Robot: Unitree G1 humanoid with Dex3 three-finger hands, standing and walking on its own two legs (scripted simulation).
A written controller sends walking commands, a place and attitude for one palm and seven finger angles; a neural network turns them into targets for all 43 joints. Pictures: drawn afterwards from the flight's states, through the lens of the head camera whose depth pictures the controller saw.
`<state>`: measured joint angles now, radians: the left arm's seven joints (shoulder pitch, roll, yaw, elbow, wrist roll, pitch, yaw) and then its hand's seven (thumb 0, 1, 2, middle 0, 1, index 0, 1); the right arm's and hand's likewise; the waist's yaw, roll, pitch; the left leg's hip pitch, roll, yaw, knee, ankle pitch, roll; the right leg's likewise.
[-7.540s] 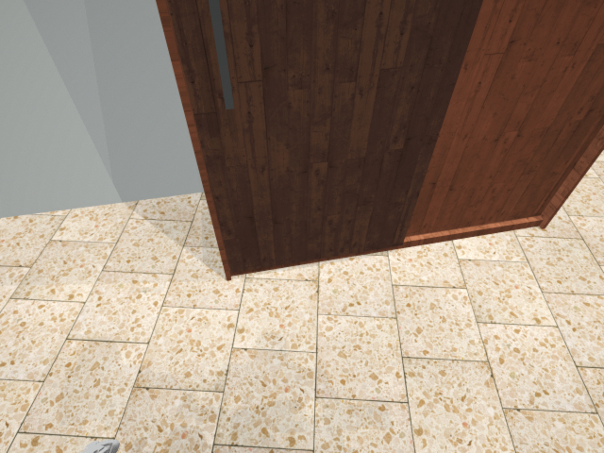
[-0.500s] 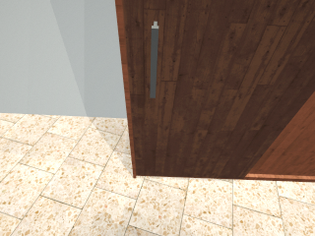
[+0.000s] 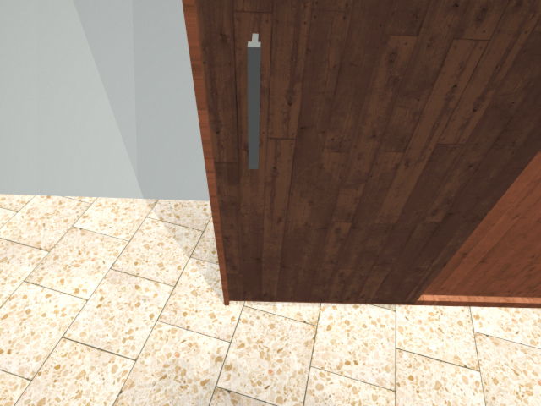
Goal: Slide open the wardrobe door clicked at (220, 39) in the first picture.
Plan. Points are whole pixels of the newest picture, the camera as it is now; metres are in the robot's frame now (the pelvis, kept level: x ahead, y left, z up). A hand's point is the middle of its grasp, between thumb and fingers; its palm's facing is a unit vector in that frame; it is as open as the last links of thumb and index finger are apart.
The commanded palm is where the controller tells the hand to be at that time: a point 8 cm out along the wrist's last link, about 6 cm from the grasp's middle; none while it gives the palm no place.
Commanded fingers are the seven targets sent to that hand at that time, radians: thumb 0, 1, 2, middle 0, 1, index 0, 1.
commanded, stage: look again from close up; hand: left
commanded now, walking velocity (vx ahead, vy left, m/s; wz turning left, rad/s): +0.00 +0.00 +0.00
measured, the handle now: (254, 108) +0.59 +0.07 +0.14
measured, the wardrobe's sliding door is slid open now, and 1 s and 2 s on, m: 0.00 0.00 0.00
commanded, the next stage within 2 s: shuffle to correct the standing spot in 1.20 s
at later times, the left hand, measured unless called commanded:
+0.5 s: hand out of the picture +0.00 +0.15 -0.17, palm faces +0.02 -0.99 -0.16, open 7.4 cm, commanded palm none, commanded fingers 0.00 0.90 0.90 -0.20 -0.30 -0.20 -0.30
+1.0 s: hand out of the picture +0.02 +0.16 -0.17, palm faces +0.01 -0.99 -0.17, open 7.4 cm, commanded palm none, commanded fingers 0.00 0.90 0.90 -0.20 -0.30 -0.20 -0.30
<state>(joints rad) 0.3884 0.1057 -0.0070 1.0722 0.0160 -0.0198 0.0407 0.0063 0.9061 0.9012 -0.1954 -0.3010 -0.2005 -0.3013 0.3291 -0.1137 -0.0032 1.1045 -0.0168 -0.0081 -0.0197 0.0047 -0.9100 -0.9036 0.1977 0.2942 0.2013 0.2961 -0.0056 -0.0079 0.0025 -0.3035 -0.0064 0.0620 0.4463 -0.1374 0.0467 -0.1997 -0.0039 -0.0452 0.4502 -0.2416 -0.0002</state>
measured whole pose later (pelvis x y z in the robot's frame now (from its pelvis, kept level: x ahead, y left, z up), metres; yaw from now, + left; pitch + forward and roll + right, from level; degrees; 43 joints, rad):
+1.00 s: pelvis +0.03 -0.01 +0.00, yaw -1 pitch -1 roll +0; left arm 0.33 0.14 -0.01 1.09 0.01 -0.02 0.04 0.01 0.91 0.90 -0.20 -0.30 -0.20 -0.30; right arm 0.27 -0.15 0.01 1.12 -0.01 -0.02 -0.02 0.00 -0.91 -0.90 0.20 0.29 0.20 0.30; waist 0.00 -0.01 0.02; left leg -0.22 -0.01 0.08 0.41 -0.17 0.04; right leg -0.12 0.00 -0.03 0.41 -0.27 -0.01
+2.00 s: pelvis +0.13 -0.03 -0.01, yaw -2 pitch +0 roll -1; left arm 0.42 0.10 0.04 1.13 0.04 0.03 0.00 0.01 0.91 0.90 -0.20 -0.30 -0.20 -0.30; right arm 0.27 -0.11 -0.02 1.09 -0.03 -0.06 -0.06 0.01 -0.92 -0.90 0.20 0.29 0.20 0.30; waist 0.00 -0.07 0.05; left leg -0.23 0.08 0.20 0.58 -0.35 0.03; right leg -0.41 -0.02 -0.07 1.11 -0.42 0.00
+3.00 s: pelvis +0.12 -0.07 +0.00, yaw +1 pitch -2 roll -1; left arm 0.31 0.14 -0.02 1.06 0.01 -0.01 0.05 0.01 0.91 0.90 -0.20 -0.30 -0.20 -0.30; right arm 0.25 -0.19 -0.01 0.99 -0.02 0.00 -0.02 0.00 -0.92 -0.90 0.20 0.29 0.20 0.30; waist -0.01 0.03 0.05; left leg -0.25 -0.01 0.13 0.53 -0.25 0.08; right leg -0.19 -0.03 -0.07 0.52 -0.29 0.01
